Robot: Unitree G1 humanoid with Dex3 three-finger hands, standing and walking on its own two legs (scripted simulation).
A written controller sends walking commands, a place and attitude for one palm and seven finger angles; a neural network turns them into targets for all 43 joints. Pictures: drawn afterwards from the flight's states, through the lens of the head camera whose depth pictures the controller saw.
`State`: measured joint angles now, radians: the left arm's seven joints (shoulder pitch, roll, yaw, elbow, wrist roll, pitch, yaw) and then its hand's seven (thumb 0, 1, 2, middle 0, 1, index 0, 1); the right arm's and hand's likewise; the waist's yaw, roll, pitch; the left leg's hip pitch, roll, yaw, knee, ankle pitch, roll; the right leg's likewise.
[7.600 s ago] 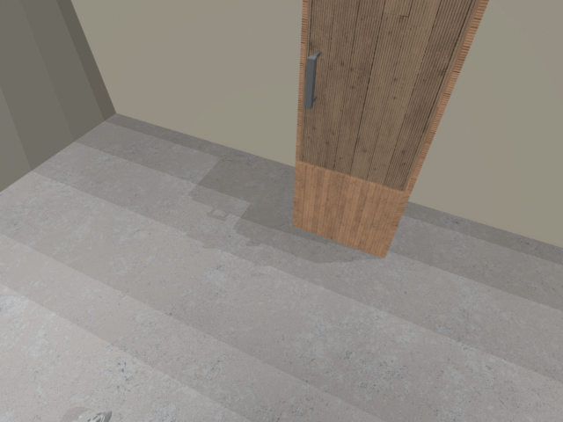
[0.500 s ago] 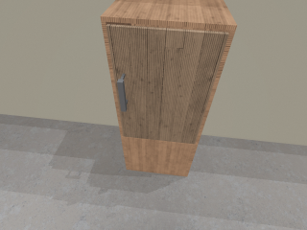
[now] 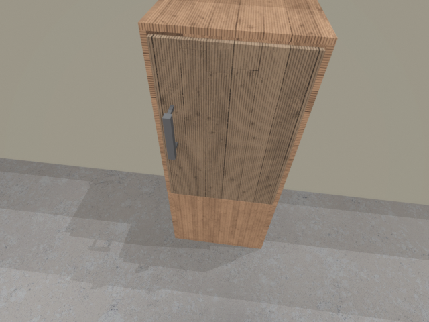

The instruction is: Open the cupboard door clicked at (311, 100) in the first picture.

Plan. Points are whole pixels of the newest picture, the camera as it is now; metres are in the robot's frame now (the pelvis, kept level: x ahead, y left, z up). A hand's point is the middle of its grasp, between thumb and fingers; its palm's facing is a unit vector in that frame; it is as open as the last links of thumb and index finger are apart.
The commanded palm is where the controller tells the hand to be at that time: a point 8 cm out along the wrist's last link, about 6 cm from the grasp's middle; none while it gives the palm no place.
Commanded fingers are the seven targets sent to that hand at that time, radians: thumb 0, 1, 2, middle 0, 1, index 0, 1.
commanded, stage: shuffle to correct the standing spot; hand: left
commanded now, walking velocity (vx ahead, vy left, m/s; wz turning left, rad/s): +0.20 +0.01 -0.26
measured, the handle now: (171, 133) +0.60 +0.16 -0.01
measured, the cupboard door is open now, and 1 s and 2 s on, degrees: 0 0 0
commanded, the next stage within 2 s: come to a stop and stand still in 0.02 s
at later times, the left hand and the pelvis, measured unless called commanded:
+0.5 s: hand out of the picture +0.03 +0.17 -0.19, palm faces -0.01 -0.98 -0.17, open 7.3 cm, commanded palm none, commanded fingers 0.00 0.90 0.90 -0.20 -0.30 -0.20 -0.30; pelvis +0.03 +0.01 -0.01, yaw -3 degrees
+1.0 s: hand out of the picture +0.01 +0.16 -0.17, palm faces -0.02 -0.97 -0.23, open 7.4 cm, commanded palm none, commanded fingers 0.00 0.90 0.90 -0.20 -0.30 -0.20 -0.30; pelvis +0.01 -0.01 -0.01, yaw -3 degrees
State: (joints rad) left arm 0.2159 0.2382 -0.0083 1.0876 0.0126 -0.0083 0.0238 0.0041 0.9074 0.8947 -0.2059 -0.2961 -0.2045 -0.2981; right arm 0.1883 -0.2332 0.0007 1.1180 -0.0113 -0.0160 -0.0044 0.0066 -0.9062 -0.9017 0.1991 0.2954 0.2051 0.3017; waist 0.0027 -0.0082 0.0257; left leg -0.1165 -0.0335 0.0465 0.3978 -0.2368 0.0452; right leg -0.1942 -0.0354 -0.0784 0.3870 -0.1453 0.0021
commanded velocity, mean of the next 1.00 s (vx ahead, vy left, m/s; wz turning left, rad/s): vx -0.02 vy -0.01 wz -0.02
